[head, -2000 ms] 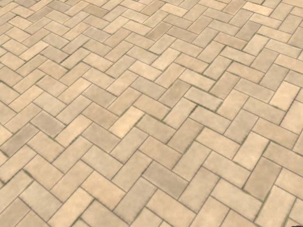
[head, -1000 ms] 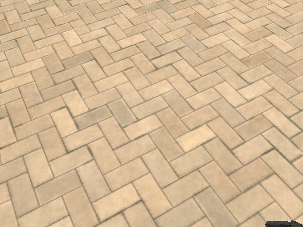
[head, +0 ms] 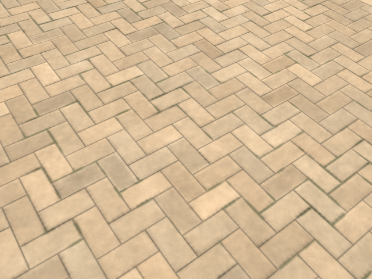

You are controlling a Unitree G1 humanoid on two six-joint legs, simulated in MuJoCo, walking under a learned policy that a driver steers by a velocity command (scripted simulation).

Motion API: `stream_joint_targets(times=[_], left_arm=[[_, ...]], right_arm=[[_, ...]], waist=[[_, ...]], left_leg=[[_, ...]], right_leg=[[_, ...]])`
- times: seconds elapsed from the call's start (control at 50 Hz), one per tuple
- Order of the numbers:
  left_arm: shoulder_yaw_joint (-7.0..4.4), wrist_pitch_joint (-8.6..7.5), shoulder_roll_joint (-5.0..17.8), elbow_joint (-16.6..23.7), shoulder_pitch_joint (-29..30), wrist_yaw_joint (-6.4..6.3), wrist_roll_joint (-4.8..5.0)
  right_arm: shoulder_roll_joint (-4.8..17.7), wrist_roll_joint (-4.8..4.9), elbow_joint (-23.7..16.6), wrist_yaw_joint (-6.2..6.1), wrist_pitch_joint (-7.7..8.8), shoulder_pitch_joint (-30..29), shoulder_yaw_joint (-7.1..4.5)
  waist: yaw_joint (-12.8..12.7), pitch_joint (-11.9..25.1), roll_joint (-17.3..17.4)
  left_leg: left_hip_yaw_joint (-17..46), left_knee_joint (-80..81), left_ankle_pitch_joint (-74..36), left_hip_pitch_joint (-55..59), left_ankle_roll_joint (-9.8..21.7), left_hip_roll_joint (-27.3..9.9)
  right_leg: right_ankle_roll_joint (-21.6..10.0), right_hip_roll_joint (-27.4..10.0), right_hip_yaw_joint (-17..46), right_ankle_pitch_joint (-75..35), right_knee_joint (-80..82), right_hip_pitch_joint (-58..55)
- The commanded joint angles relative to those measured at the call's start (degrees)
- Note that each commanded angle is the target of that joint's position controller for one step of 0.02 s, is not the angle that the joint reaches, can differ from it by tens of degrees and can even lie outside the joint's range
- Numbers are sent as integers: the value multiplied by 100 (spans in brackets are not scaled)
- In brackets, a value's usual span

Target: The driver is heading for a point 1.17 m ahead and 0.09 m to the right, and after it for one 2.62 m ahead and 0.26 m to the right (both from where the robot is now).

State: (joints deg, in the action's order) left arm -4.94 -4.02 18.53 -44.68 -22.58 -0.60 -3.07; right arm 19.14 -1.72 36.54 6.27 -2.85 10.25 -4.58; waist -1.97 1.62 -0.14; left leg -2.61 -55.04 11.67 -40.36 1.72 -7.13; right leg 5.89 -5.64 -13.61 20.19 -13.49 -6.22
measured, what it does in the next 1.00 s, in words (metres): walks ahead, turning right: left foot, then right foot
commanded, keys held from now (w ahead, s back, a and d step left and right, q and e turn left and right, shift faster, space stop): w+q+shift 0.10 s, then w+e+shift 0.90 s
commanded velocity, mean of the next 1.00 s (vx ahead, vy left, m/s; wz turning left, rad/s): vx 0.95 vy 0.00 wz -0.37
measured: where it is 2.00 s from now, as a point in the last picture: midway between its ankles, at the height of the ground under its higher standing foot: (254, 94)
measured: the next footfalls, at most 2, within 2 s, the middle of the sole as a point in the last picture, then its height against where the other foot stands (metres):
left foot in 0.10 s outside the picture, level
right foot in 0.58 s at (153, 250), level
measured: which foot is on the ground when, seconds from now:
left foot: up 0.00-0.08, down 0.10-0.54, up 0.56-0.94, down 0.96-1.00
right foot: down 0.00-0.08, up 0.10-0.56, down 0.58-0.96, up 0.98-1.00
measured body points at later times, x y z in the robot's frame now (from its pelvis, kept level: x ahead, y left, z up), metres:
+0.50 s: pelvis +0.36 +0.14 -0.01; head +0.39 +0.15 +0.44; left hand +0.49 +0.40 -0.13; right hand +0.37 -0.12 -0.14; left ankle +0.16 +0.13 -0.72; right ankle +0.59 +0.09 -0.67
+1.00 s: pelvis +0.83 +0.20 -0.02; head +0.86 +0.19 +0.43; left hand +0.94 +0.50 -0.13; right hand +0.99 -0.10 -0.06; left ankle +0.99 +0.31 -0.73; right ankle +0.59 +0.16 -0.68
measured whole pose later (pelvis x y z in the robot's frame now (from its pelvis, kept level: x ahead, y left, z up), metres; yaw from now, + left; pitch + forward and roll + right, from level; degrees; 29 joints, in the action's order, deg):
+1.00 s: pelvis +0.83 +0.20 -0.02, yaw -25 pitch +3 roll +1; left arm -5.9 -4.1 21.1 -49.2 -23.5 0.9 0.2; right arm 15.7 -3.0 33.7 -0.7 5.7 -0.1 2.0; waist -6.7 -1.4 -1.4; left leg 3.3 -34.1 7.3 -28.9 -3.4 -2.6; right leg -7.1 7.7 14.9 28.5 -50.3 6.1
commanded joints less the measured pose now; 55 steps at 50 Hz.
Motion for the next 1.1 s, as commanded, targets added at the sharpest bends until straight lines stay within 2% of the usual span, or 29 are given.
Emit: stream_joint_targets(times=[0.02, 0.06, 0.08, 0.1, 0.12, 0.14, 0.16, 0.2, 0.28, 0.36, 0.44, 0.52, 0.56, 0.58, 0.6, 0.62, 0.64, 0.66, 0.7, 0.74, 0.82, 0.88, 0.92, 0.96, 0.98, 1.0, 1.04, 1.06, 1.1], left_arm=[[-222, -38, 952, 332, 435, 5, -28], [-252, 48, 1154, 247, 357, 39, 20], [-248, 120, 1238, 271, 509, 84, 109], [-149, 104, 1044, 394, 497, 113, 102], [180, 23, -167, 930, 395, 216, 21], [152, -53, 292, 1152, 1190, 192, -37], [106, -68, 551, 1161, 1473, 194, 99], [197, -53, 405, 700, 928, 186, 129], [200, 320, 222, 246, 645, 356, 289], [229, 282, 124, 273, 1416, 412, 356], [384, 184, -91, 362, 1754, 504, 299], [252, 326, 453, -7, 451, 426, 283], [-46, 387, 999, -676, -2029, 316, 269], [-102, 378, 956, -959, -2467, 211, 421], [-44, 405, 843, -973, -1619, 183, 371], [-48, 365, 1005, -564, -769, 123, 254], [-68, 351, 790, -314, -457, 65, 205], [-16, 314, 525, -290, -181, 45, 134], [0, 112, 658, -258, 9, 15, 154], [1, -57, 699, -255, 82, 42, 205], [-139, -115, 809, -259, -104, 140, 324], [-234, -67, 932, -256, -287, 168, 313], [-283, -57, 1078, -214, -213, 138, 261], [-283, -147, 1109, -60, 359, 173, 244], [-36, -228, 157, 268, 570, 124, 313], [128, -199, -58, 649, 44, 155, 496], [66, 24, 469, 450, 831, 165, 207], [57, 84, 446, 469, 1052, 256, 156], [132, 237, 160, 706, 1322, 428, 72]], right_arm=[[293, -1, -632, 26, 70, -994, 31], [450, 36, -439, -129, 102, -312, -33], [536, 89, -66, -245, 179, 894, -125], [956, 38, 412, -344, 218, 2299, -307], [1906, 54, 362, -425, 238, 1909, -427], [1760, 166, 93, -451, 276, 1753, -392], [1503, 9, 218, -491, 288, 1639, -331], [926, -80, 227, -543, 456, 1160, -158], [497, 3, 417, -520, 820, 998, 33], [287, 42, 662, -491, 943, 1271, 122], [147, 92, 878, -628, 1012, 1337, 264], [718, 35, 904, -980, 899, 1026, 120], [1008, -59, 633, -1053, 709, -11, 4], [613, -33, 568, -900, 666, -594, 72], [-462, -156, 140, -787, 797, -879, 382], [-582, 24, -394, -686, 900, 73, 523], [-113, -161, -352, -597, 1053, 134, 552], [254, -198, -221, -558, 1077, 9, 480], [284, -354, -221, -583, 843, -123, 519], [197, -310, -352, -563, 654, -540, 594], [-158, 32, -722, -500, 651, -1539, 735], [31, 56, -743, -539, 715, -1567, 653], [383, 36, -571, -622, 786, -973, 486], [1001, -44, -69, -786, 877, 1255, 169], [1489, -260, 119, -876, 886, 2357, -1], [1817, -255, 94, -815, 807, 1662, -102], [571, -158, -69, -749, 724, 656, 91], [394, -172, 66, -726, 712, 679, 132], [115, -95, 521, -710, 776, 1123, 213]], waist=[[24, -1056, -716], [396, -544, -637], [1056, 154, -346], [1631, 926, 336], [916, 860, 2683], [1184, 1087, 1736], [1068, 484, 1015], [506, 27, 220], [209, -691, 151], [369, -1084, 177], [266, -886, 164], [-601, 91, 743], [-1975, 682, 627], [-2123, 333, -497], [-1123, -362, -1433], [-177, 491, -1424], [-136, 370, -334], [148, -284, 634], [482, -878, 877], [468, -1151, 797], [-202, -825, 39], [-417, -450, -269], [-128, 47, -324], [1153, 1229, -68], [1398, 1911, 1243], [614, 2217, 2760], [621, 571, 756], [570, 267, 409], [439, -61, 717]], left_leg=[[-460, 679, 576, 190, 408, 41], [-934, 868, 1315, 1336, 726, 717], [-1095, 1208, 1093, 2789, 880, 1240], [-445, 1539, 1340, 4773, 942, 1331], [3152, 3442, 3942, 5607, 1349, -459], [4833, 4567, 4142, 5306, 1305, -818], [4196, 4384, 3337, 5096, 1186, -1045], [2890, 4051, 2153, 3722, 900, -735], [1383, 4776, 938, 2824, 219, -405], [-305, 5100, -1702, 3299, -273, 116], [-1105, 5057, -4711, 3908, -417, 155], [-1215, 3127, -8856, 4833, -600, -231], [-1012, -465, -8282, 3632, -538, -228], [-1035, -3344, -2347, 2195, -343, 838], [-216, -5113, 1586, -48, -312, 1490], [1013, -5143, 1718, -1208, -392, 1325], [1336, -4260, 1274, -1222, -190, 967], [1205, -3503, 871, -886, -155, 704], [1086, -2362, 925, -273, -366, 367], [704, -992, 460, 528, -592, 108], [324, 1495, -1344, 1717, -648, 225], [327, 2366, -1458, 1906, -530, 513], [380, 2693, -741, 2668, -422, 780], [726, 2414, 326, 5165, -168, 259], [2695, 2859, 2673, 6525, 9, -1416], [5751, 4215, 3618, 6517, 522, -2268], [3659, 4047, 3099, 4989, 440, -1569], [2743, 4034, 1878, 4502, 320, -1284], [1598, 4066, 578, 4084, 121, -963]], right_leg=[[-982, -1341, 94, 123, 878, 831], [-1013, -1310, -256, -3198, -639, 622], [-992, -1150, -466, -5035, -2444, 917], [-801, -947, -395, -4332, -4663, 2231], [-432, 151, 142, 1144, -6485, 4844], [-493, 363, 1513, 774, -7058, 5246], [-651, 122, 1494, 212, -7267, 5681], [-834, -379, 1518, -570, -6558, 4962], [-786, -181, 2000, -1364, -5901, 4680], [-954, 365, 1444, -2339, -4525, 5012], [-1194, 642, 448, -2855, -3173, 4423], [-1452, 1324, -40, -2394, -2755, 2621], [-2111, 1053, 836, -1811, -2415, 408], [-2455, 727, 1322, -1920, -1762, -293], [-2676, 577, 2505, -2674, -2632, -289], [-3591, -369, 5155, -1104, -1440, -928], [-3476, -815, 6241, 1163, -22, -391], [-3149, -713, 5995, 1680, 400, 686], [-2875, -251, 5228, 1016, 502, 2103], [-2728, 255, 4331, 272, 723, 3289], [-2194, 757, 3499, -1231, 519, 3242], [-1922, 609, 3656, -2336, -105, 2077], [-1680, 557, 3754, -3457, -1084, 1529], [-1409, 966, 3301, -3315, -3774, 2464], [-1378, 1385, 2707, 200, -5705, 3887], [-1310, 1362, 2200, 881, -6732, 5105], [-1284, 560, 1841, -266, -6713, 5492], [-1214, 379, 1814, -424, -6479, 5304], [-1153, 141, 1809, -518, -6343, 5287]])
Velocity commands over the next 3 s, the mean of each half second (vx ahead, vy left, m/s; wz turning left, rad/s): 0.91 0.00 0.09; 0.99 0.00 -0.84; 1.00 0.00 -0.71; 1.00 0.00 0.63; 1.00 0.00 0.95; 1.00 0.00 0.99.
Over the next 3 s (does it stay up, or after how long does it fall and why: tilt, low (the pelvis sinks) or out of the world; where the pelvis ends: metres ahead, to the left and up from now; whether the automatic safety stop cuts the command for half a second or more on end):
stays up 2.42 -0.38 0.00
